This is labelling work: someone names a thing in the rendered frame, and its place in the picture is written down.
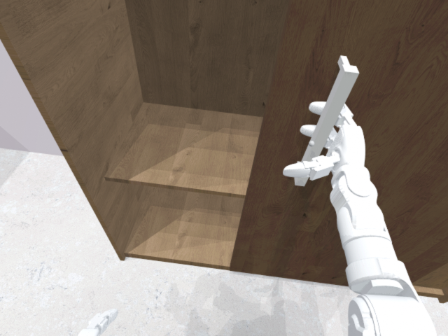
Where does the right robot hand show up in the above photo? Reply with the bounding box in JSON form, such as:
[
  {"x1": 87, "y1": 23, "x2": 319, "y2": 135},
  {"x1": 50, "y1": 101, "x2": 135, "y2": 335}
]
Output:
[{"x1": 283, "y1": 101, "x2": 365, "y2": 181}]

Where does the left robot hand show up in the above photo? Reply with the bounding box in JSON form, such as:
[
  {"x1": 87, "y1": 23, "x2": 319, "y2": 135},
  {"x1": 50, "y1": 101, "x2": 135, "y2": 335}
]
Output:
[{"x1": 78, "y1": 309, "x2": 118, "y2": 336}]

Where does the robot right forearm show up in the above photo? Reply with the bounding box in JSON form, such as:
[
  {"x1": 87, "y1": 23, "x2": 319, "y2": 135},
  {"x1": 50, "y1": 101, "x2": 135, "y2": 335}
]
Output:
[{"x1": 330, "y1": 164, "x2": 437, "y2": 336}]

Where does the right robot upper arm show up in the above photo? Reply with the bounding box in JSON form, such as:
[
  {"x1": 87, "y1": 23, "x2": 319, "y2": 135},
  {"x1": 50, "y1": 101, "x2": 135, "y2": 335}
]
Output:
[{"x1": 348, "y1": 294, "x2": 435, "y2": 336}]

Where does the wardrobe door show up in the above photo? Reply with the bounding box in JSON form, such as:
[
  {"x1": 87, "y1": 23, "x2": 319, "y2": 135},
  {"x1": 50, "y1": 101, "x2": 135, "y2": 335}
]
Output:
[
  {"x1": 412, "y1": 263, "x2": 448, "y2": 289},
  {"x1": 230, "y1": 0, "x2": 448, "y2": 286}
]

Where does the handle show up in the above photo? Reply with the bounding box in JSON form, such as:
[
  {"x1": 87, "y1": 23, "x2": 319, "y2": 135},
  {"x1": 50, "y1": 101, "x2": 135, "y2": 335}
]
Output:
[{"x1": 294, "y1": 55, "x2": 359, "y2": 186}]

